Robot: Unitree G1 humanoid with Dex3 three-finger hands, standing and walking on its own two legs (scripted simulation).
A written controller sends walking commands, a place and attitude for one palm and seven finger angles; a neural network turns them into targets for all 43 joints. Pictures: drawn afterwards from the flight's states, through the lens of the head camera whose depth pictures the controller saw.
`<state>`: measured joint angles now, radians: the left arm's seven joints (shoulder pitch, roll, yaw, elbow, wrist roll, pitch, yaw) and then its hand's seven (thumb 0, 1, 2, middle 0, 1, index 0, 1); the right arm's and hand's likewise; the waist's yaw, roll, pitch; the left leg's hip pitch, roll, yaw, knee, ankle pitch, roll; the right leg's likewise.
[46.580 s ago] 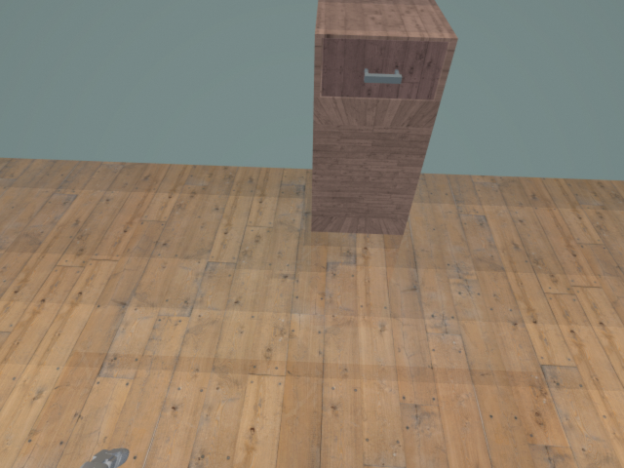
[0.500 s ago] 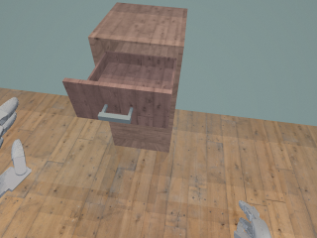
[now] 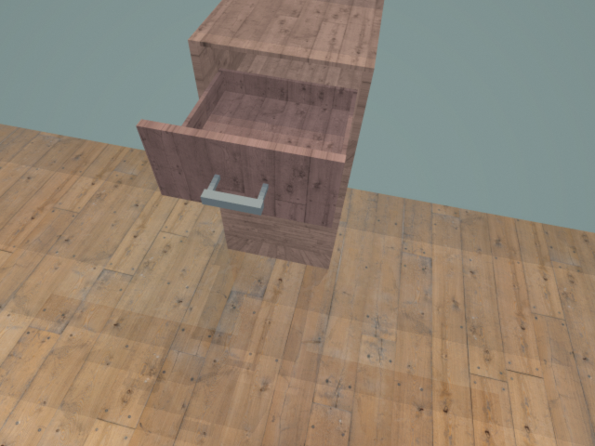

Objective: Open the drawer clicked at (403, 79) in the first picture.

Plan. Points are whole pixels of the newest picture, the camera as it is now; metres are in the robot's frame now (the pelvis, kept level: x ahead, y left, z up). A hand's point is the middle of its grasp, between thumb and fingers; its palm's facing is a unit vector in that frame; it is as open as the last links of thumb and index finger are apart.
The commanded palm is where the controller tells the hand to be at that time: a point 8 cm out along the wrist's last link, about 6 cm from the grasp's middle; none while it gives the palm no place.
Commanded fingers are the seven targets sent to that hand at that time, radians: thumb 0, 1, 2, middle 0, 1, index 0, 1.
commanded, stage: let the arm hang, fingers relaxed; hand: left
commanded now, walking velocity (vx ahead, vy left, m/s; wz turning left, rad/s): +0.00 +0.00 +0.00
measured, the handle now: (236, 193) +0.53 +0.15 -0.02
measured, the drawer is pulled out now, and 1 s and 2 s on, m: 0.30 0.30 0.30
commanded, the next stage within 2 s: look to check the result in 0.72 s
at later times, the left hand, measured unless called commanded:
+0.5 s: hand out of the picture +0.00 +0.18 -0.17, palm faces +0.01 -0.98 -0.18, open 7.4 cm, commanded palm none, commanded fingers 0.00 0.90 0.90 -0.20 -0.30 -0.20 -0.30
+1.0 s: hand out of the picture -0.01 +0.18 -0.17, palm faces +0.01 -0.98 -0.17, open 7.4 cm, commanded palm none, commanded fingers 0.00 0.90 0.90 -0.20 -0.30 -0.20 -0.30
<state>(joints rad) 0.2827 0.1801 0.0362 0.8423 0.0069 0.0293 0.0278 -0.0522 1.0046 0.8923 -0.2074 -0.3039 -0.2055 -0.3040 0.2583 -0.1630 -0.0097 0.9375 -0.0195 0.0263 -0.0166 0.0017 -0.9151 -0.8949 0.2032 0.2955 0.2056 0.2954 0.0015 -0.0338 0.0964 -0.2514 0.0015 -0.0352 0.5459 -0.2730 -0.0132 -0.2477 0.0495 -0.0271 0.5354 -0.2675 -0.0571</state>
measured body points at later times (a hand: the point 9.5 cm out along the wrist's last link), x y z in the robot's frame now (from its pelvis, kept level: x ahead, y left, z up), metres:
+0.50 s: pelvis -0.01 +0.02 +0.01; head +0.00 +0.01 +0.46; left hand +0.00 +0.24 -0.15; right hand -0.04 -0.18 -0.16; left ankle +0.01 +0.13 -0.73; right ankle +0.01 -0.08 -0.73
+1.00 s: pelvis +0.00 +0.02 +0.01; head +0.02 +0.02 +0.46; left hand -0.01 +0.24 -0.15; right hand -0.03 -0.18 -0.15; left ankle +0.01 +0.13 -0.73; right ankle +0.01 -0.08 -0.73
